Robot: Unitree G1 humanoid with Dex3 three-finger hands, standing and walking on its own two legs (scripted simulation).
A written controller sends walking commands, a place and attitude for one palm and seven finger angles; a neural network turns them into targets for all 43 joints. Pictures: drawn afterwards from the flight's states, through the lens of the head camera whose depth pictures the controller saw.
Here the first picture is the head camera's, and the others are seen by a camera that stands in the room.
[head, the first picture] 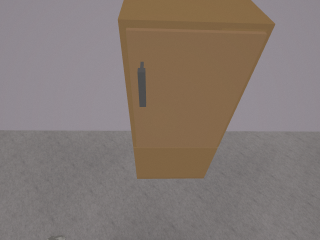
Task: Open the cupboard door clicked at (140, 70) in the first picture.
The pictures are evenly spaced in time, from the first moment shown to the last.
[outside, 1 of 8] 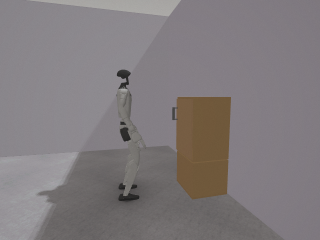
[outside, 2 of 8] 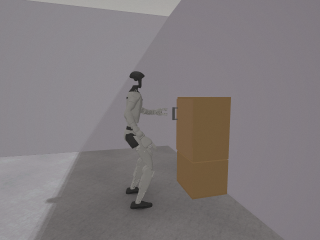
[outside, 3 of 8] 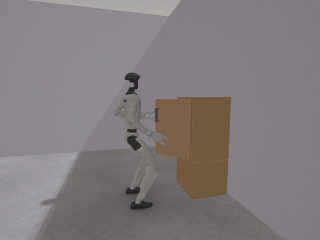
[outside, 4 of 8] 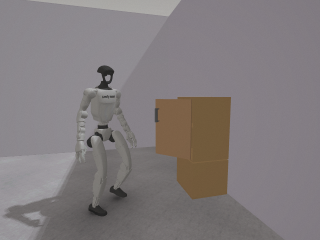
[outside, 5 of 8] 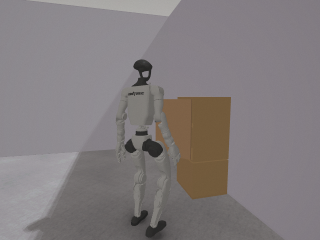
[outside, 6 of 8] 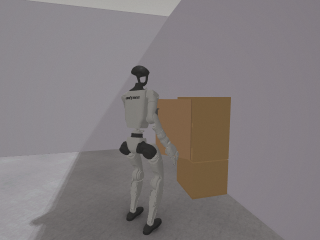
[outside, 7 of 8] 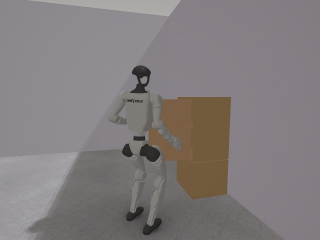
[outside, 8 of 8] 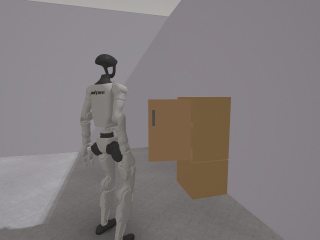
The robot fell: no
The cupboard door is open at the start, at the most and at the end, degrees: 0 84 83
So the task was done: yes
